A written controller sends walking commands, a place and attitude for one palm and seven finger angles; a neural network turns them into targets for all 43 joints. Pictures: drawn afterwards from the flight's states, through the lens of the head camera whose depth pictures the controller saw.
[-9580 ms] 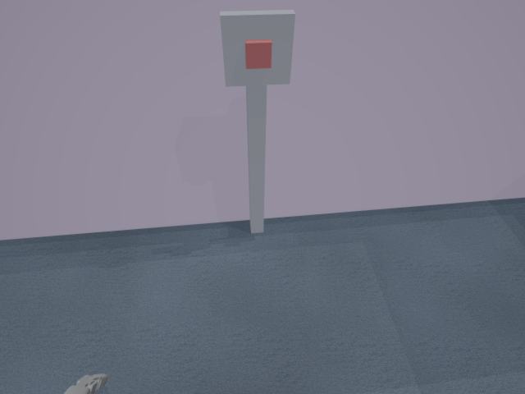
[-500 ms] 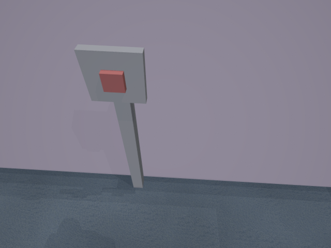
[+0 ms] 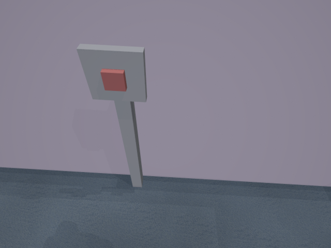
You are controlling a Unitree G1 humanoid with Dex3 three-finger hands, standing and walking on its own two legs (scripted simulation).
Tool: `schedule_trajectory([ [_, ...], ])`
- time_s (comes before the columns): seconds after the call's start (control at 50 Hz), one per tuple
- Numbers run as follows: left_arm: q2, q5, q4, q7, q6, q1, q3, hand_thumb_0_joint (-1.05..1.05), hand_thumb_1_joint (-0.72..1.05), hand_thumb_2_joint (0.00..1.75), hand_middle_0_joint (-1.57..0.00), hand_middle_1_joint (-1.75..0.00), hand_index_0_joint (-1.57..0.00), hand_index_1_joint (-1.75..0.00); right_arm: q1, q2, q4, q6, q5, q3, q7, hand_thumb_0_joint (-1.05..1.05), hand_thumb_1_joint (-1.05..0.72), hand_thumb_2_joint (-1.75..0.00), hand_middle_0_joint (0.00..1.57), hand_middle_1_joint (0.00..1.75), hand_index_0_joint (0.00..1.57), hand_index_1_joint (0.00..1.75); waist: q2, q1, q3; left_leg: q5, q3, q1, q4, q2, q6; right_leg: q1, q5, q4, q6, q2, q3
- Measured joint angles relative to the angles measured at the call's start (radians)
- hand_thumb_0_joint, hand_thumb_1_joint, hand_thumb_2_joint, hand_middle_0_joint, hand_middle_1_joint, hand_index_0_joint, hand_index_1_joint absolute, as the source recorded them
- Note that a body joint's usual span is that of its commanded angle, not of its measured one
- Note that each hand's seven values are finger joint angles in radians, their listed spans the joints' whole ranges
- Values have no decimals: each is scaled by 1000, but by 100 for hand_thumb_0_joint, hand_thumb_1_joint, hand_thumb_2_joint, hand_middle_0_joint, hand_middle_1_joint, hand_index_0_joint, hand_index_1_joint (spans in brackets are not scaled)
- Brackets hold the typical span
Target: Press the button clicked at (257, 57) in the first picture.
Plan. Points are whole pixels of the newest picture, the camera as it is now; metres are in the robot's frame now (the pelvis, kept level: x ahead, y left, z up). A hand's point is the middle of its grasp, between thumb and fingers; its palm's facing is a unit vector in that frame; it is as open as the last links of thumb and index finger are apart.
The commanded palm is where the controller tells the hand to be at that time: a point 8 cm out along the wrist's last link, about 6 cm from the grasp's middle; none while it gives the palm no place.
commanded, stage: look again from close up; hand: left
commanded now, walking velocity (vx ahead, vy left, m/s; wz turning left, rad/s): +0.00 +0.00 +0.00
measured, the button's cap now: (114, 79) +0.56 +0.20 +0.10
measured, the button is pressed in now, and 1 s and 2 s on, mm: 0 0 0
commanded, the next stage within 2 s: shuffle to correct the standing spot in 0.16 s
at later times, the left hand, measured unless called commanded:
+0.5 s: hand out of the picture -0.03 +0.16 -0.19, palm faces +0.07 -0.99 -0.14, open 7.4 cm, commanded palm none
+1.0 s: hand (110, 213) +0.25 +0.19 -0.19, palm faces +0.01 -0.97 -0.24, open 7.3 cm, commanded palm none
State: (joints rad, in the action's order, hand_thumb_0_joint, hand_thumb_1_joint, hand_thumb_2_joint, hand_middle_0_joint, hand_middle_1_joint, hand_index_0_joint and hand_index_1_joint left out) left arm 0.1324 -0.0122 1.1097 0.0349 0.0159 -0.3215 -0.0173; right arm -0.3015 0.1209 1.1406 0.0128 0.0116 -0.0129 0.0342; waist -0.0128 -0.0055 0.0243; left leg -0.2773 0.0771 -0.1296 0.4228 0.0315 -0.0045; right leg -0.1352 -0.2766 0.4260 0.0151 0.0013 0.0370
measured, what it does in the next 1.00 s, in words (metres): walks ahead: right foot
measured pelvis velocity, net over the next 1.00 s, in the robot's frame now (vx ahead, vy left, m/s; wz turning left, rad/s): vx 0.14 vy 0.00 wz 0.04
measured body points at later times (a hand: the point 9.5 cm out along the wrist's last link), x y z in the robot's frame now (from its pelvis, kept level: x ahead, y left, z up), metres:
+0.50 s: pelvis +0.02 +0.01 -0.01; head +0.02 +0.02 +0.44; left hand -0.03 +0.22 -0.18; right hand -0.02 -0.21 -0.17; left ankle -0.03 +0.12 -0.74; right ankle -0.03 -0.11 -0.74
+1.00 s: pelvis +0.14 +0.00 -0.03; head +0.20 -0.01 +0.42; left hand +0.25 +0.24 -0.17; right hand +0.02 -0.19 -0.17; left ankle -0.02 +0.12 -0.72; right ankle +0.24 -0.10 -0.74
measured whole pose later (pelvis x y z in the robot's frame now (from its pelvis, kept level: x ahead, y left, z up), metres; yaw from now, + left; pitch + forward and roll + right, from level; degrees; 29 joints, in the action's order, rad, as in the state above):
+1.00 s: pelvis +0.14 +0.00 -0.03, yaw +2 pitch +0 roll +0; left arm 0.19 -0.02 0.95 0.02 0.04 -0.10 0.04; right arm -0.47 0.09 1.15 0.01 0.00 0.01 0.04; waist 0.01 0.04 0.14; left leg -0.55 0.02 -0.06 0.71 0.03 0.00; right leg -0.45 -0.12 0.62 0.05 -0.03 0.10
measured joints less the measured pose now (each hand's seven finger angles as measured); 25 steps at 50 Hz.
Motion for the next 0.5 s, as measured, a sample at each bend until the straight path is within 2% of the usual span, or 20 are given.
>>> schedule_trajectory([
  [0.32,-6,-3,3,0,2,-8,1,1,91,90,-20,-30,-20,-30,-4,-3,0,2,1,2,-1,0,-91,-89,20,30,20,30,0,-2,0,6,4,-10,2,-6,6,-13,4,7,-5,-6,-4],
  [0.5,-2,-11,-11,-13,-2,-68,29,0,91,90,-20,-30,-20,-30,-57,6,-9,-16,12,17,-18,0,-91,-89,20,30,20,30,5,-8,-28,-108,-17,-66,160,11,22,-28,-78,90,0,5,15],
])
